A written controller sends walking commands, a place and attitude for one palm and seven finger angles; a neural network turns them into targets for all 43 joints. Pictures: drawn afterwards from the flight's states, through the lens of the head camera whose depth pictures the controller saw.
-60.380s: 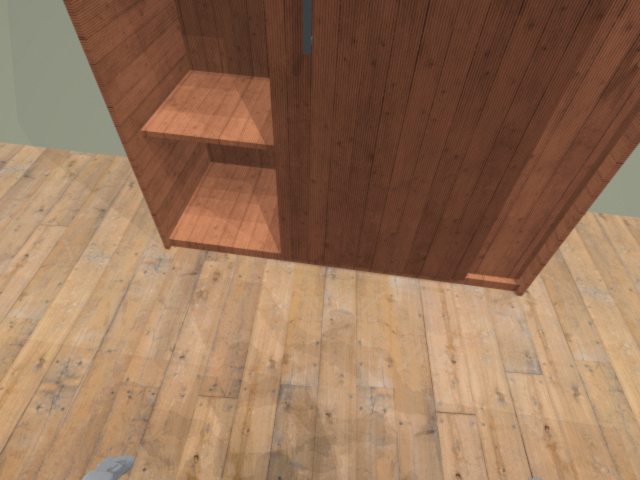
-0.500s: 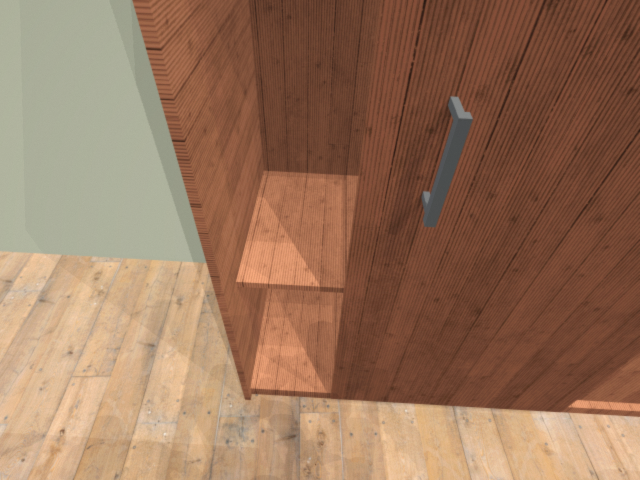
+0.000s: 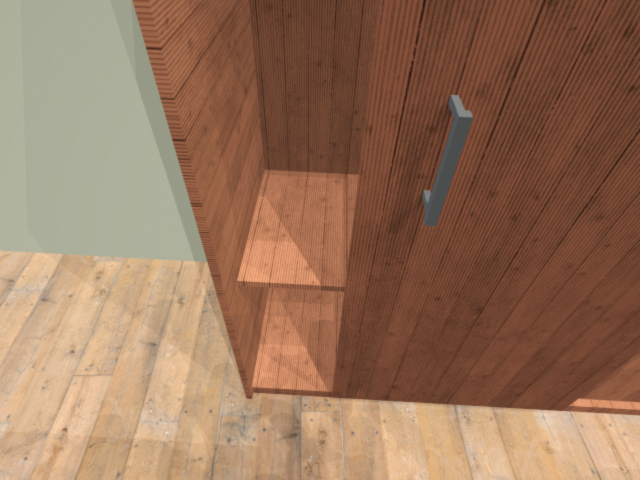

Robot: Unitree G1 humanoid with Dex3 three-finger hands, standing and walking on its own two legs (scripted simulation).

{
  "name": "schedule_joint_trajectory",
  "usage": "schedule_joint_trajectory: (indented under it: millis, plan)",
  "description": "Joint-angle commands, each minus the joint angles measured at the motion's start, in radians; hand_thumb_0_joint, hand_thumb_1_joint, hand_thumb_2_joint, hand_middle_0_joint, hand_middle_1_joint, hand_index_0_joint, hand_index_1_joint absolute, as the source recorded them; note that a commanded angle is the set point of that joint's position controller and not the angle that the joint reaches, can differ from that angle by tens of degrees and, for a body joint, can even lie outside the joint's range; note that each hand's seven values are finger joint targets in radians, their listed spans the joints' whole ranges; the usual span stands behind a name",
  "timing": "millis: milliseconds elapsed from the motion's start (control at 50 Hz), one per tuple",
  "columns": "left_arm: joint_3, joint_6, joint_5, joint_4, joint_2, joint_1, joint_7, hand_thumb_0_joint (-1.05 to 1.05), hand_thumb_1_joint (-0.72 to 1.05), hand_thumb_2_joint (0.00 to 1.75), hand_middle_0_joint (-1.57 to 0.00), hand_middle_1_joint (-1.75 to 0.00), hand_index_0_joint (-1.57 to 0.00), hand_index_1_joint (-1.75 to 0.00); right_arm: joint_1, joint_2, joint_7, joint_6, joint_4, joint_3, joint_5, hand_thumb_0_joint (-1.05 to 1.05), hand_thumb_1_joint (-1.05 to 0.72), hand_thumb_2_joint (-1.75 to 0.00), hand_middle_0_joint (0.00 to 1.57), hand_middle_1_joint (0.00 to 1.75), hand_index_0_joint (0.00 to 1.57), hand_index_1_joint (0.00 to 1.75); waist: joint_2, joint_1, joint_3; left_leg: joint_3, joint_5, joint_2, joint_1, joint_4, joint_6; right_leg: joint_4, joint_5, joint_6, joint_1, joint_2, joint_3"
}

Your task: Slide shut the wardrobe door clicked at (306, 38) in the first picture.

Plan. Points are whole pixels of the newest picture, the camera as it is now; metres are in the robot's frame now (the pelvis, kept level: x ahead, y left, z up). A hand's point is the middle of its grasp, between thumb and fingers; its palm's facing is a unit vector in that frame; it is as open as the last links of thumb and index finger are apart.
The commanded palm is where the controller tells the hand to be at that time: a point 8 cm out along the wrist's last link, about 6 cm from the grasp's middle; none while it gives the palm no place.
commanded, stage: look again from close up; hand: right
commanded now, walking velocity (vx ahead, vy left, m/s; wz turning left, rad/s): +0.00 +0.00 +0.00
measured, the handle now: (442, 165) +0.48 -0.13 +0.17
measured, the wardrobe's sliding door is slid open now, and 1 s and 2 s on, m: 0.25 0.25 0.25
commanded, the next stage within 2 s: raise the hand with hooked fingers in 0.20 s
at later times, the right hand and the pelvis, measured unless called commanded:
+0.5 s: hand (543, 445) +0.19 -0.25 +0.00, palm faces +0.25 +0.96 -0.12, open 7.6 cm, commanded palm +0.10 -0.29 -0.04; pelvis -0.02 +0.00 -0.01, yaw -2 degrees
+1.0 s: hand (565, 439) +0.18 -0.25 +0.03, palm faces -0.03 +1.00 -0.08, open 10.3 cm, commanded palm +0.14 -0.31 +0.04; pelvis -0.03 -0.01 -0.05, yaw -3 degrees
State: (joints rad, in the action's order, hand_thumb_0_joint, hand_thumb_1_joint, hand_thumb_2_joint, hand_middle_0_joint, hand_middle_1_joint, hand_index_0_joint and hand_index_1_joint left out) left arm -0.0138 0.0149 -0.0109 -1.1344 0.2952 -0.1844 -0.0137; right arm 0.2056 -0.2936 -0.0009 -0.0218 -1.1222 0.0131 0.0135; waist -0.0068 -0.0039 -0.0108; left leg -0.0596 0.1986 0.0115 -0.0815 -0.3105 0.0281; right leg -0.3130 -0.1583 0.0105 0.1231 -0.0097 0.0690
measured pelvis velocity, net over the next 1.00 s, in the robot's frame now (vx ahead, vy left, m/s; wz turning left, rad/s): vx -0.03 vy -0.01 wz -0.05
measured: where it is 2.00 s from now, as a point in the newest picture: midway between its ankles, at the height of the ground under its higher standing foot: outside the picture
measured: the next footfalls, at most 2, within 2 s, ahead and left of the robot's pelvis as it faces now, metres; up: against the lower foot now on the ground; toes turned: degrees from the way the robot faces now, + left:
none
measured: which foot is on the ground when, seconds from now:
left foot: down 0.00-1.00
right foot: down 0.00-1.00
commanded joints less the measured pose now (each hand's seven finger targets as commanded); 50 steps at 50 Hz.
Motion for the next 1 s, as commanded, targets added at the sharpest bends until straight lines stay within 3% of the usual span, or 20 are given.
schedule_joint_trajectory:
  millis: [0, 260, 280, 300, 320, 340, 360, 380, 420, 460, 500, 540, 560, 600, 680, 760, 800, 880, 900, 980]
  plan:
    - [0.035, 0.016, 0.001, 0.054, 0.174, 0.023, -0.007, 0.0, 0.9, 0.9, -0.2, -0.3, -0.2, -0.3, -0.011, -0.191, -0.017, -0.021, 0.051, 0.034, 0.003, 0.0, -0.9, -0.9, 0.2, 0.3, 0.2, 0.3, 0.012, 0.002, -0.009, 0.136, -0.13, -0.149, -0.056, 0.068, 0.008, 0.048, 0.103, 0.015, -0.011, -0.13, -0.141]
    - [0.035, 0.019, 0.0, 0.056, 0.187, 0.028, -0.007, 0.0, 0.9, 0.9, -0.2, -0.3, -0.2, -0.3, -0.02, -0.198, -0.015, -0.02, 0.052, 0.035, 0.002, 0.0, -0.9, -0.9, 0.2, 0.3, 0.2, 0.3, 0.004, 0.004, 0.019, 0.138, -0.136, -0.15, -0.047, 0.064, 0.008, 0.051, 0.119, 0.016, -0.026, -0.131, -0.146]
    - [0.021, 0.03, 0.009, 0.116, 0.07, 0.025, 0.002, 0.0, 0.9, 0.9, -0.2, -0.3, -0.2, -0.3, 0.073, -0.045, -0.068, -0.033, 0.048, -0.001, 0.004, 0.0, -0.9, -0.9, 0.2, 0.3, 0.2, 0.3, -0.002, 0.002, -0.058, 0.155, -0.423, -0.198, -0.083, -0.003, -0.055, -0.165, 0.118, -0.005, 0.081, -0.125, -0.041]
    - [0.086, 0.089, 0.024, 0.391, 0.123, 0.098, -0.072, 0.0, 0.9, 0.9, -0.2, -0.3, -0.2, -0.3, -0.644, -0.504, -0.027, -0.211, 1.312, 0.433, -0.141, 0.0, -0.88, -0.89, 0.2, 0.32, 0.2, 0.32, -0.269, 0.059, 0.234, 0.121, -0.433, -0.078, -0.088, 0.001, -0.012, -0.118, 0.192, -0.009, -0.143, 0.035, -0.05]
    - [0.027, 0.182, 0.02, 0.386, 0.095, 0.015, -0.09, 0.0, 0.9, 0.9, -0.2, -0.3, -0.2, -0.3, -0.185, -0.223, 0.009, -0.188, 1.112, 0.171, -0.145, 0.0, -0.85, -0.88, 0.2, 0.33, 0.2, 0.33, -0.322, -0.02, 0.282, 0.034, -0.374, -0.051, 0.002, -0.072, 0.04, -0.059, 0.436, -0.029, -0.24, 0.02, -0.012]
    - [0.031, 0.226, 0.02, 0.358, 0.148, -0.017, -0.071, 0.0, 0.9, 0.9, -0.2, -0.3, -0.2, -0.3, -0.094, -0.297, -0.021, -0.196, 0.962, 0.281, -0.15, 0.0, -0.83, -0.87, 0.21, 0.34, 0.21, 0.34, -0.157, -0.023, 0.263, 0.027, -0.258, -0.011, -0.051, -0.073, 0.031, -0.091, 0.389, -0.007, -0.165, 0.008, -0.023]
    - [0.042, 0.238, 0.018, 0.424, 0.104, -0.007, -0.053, 0.0, 0.9, 0.9, -0.2, -0.3, -0.2, -0.3, -0.01, -0.133, 0.004, -0.181, 1.053, 0.193, -0.178, 0.0, -0.81, -0.86, 0.21, 0.36, 0.21, 0.36, -0.08, 0.015, 0.193, 0.012, -0.219, -0.002, -0.071, -0.101, 0.018, -0.091, 0.308, 0.011, -0.09, 0.004, -0.055]
    - [0.063, 0.248, 0.024, 0.443, 0.128, -0.013, -0.051, 0.0, 0.9, 0.9, -0.2, -0.3, -0.2, -0.3, -0.045, -0.172, 0.02, -0.199, 1.025, 0.267, -0.196, 0.0, -0.78, -0.85, 0.21, 0.37, 0.21, 0.37, 0.051, 0.02, 0.136, -0.004, -0.172, -0.009, -0.124, -0.11, 0.007, -0.114, 0.214, 0.021, -0.001, 0.0, -0.072]
    - [0.088, 0.259, 0.023, 0.476, 0.12, -0.016, -0.031, 0.0, 0.9, 0.9, -0.2, -0.3, -0.2, -0.3, 0.078, -0.077, 0.103, -0.282, 0.852, 0.255, -0.238, 0.0, -0.74, -0.83, 0.21, 0.4, 0.21, 0.4, 0.207, 0.023, -0.053, -0.021, -0.027, 0.0, -0.301, -0.127, -0.009, -0.163, 0.02, 0.021, 0.164, 0.01, -0.088]
    - [0.089, 0.276, 0.015, 0.517, 0.115, 0.026, -0.007, 0.0, 0.9, 0.9, -0.2, -0.3, -0.2, -0.3, 0.22, -0.031, 0.214, -0.412, 0.775, 0.274, -0.289, 0.0, -0.69, -0.81, 0.22, 0.43, 0.22, 0.43, 0.204, -0.024, -0.066, -0.016, 0.12, -0.001, -0.421, -0.214, -0.006, -0.259, -0.113, 0.011, 0.322, 0.029, -0.087]
    - [0.089, 0.302, 0.021, 0.566, 0.105, 0.042, 0.019, 0.0, 0.9, 0.9, -0.2, -0.3, -0.2, -0.3, 0.3, -0.041, 0.354, -0.538, 0.76, 0.318, -0.338, 0.0, -0.64, -0.79, 0.22, 0.47, 0.22, 0.47, 0.072, -0.079, 0.009, 0.017, 0.17, -0.015, -0.454, -0.321, 0.022, -0.352, -0.152, -0.006, 0.41, 0.044, -0.075]
    - [0.086, 0.342, 0.025, 0.63, 0.114, 0.066, 0.032, 0.0, 0.9, 0.9, -0.2, -0.3, -0.2, -0.3, 0.237, -0.112, 0.492, -0.634, 0.872, 0.354, -0.385, 0.0, -0.6, -0.77, 0.22, 0.5, 0.22, 0.5, -0.032, -0.075, 0.166, 0.059, 0.203, -0.028, -0.458, -0.397, 0.036, -0.441, -0.165, -0.012, 0.445, 0.044, -0.07]
    - [0.086, 0.356, 0.027, 0.663, 0.119, 0.06, 0.031, 0.0, 0.9, 0.9, -0.2, -0.3, -0.2, -0.3, 0.212, -0.157, 0.549, -0.644, 0.888, 0.387, -0.403, 0.0, -0.57, -0.76, 0.22, 0.51, 0.22, 0.51, 0.021, -0.069, 0.231, 0.082, 0.207, -0.03, -0.453, -0.421, 0.032, -0.475, -0.166, -0.004, 0.474, 0.042, -0.072]
    - [0.09, 0.359, 0.033, 0.706, 0.13, 0.058, 0.02, 0.0, 0.9, 0.9, -0.2, -0.3, -0.2, -0.3, 0.183, -0.249, 0.585, -0.591, 0.935, 0.486, -0.434, 0.0, -0.53, -0.74, 0.23, 0.54, 0.23, 0.54, 0.071, -0.08, 0.294, 0.116, 0.281, -0.024, -0.46, -0.423, 0.017, -0.505, -0.194, 0.009, 0.517, 0.039, -0.071]
    - [0.063, 0.36, 0.044, 0.729, 0.11, 0.036, -0.022, 0.0, 0.9, 0.9, -0.2, -0.3, -0.2, -0.3, -0.053, -0.199, 0.535, -0.5, 1.201, 0.437, -0.501, 0.0, -0.43, -0.7, 0.23, 0.6, 0.23, 0.6, -0.054, -0.035, 0.262, 0.115, 0.409, -0.012, -0.485, -0.375, 0.001, -0.479, -0.298, 0.02, 0.451, 0.024, -0.105]
    - [0.045, 0.382, 0.034, 0.672, 0.11, -0.015, -0.051, 0.0, 0.9, 0.9, -0.2, -0.3, -0.2, -0.3, -0.127, -0.176, 0.445, -0.457, 1.367, 0.317, -0.398, 0.0, -0.34, -0.66, 0.24, 0.66, 0.24, 0.66, -0.153, 0.027, 0.205, 0.049, 0.229, 0.01, -0.521, -0.409, 0.01, -0.453, -0.245, 0.033, 0.352, 0.0, -0.152]
    - [0.038, 0.389, 0.036, 0.649, 0.117, -0.019, -0.063, 0.0, 0.9, 0.9, -0.2, -0.3, -0.2, -0.3, -0.136, -0.182, 0.431, -0.416, 1.364, 0.293, -0.363, 0.0, -0.29, -0.64, 0.24, 0.69, 0.24, 0.69, -0.133, 0.041, 0.188, 0.037, 0.196, 0.014, -0.514, -0.402, 0.006, -0.442, -0.226, 0.035, 0.34, -0.005, -0.164]
    - [0.028, 0.391, 0.05, 0.635, 0.1, 0.004, -0.074, 0.0, 0.9, 0.9, -0.2, -0.3, -0.2, -0.3, -0.054, -0.226, 0.439, -0.307, 1.277, 0.345, -0.347, 0.0, -0.2, -0.6, 0.25, 0.75, 0.25, 0.75, -0.083, 0.01, 0.159, 0.018, 0.159, 0.009, -0.434, -0.349, 0.003, -0.392, -0.187, 0.03, 0.342, -0.004, -0.165]
    - [0.026, 0.383, 0.051, 0.633, 0.105, 0.007, -0.074, 0.0, 0.9, 0.9, -0.2, -0.3, -0.2, -0.3, -0.019, -0.265, 0.44, -0.271, 1.22, 0.398, -0.352, 0.0, -0.18, -0.59, 0.25, 0.76, 0.25, 0.76, -0.068, -0.011, 0.169, 0.016, 0.142, 0.012, -0.4, -0.342, 0.004, -0.383, -0.164, 0.026, 0.338, -0.003, -0.158]
    - [0.017, 0.373, 0.052, 0.665, 0.076, 0.043, -0.066, 0.0, 0.9, 0.9, -0.2, -0.3, -0.2, -0.3, 0.031, -0.273, 0.426, -0.201, 1.298, 0.48, -0.416, 0.0, -0.08, -0.55, 0.26, 0.82, 0.26, 0.82, -0.07, -0.062, 0.268, -0.01, -0.021, 0.006, -0.268, -0.335, 0.001, -0.347, -0.017, 0.015, 0.265, 0.0, -0.14]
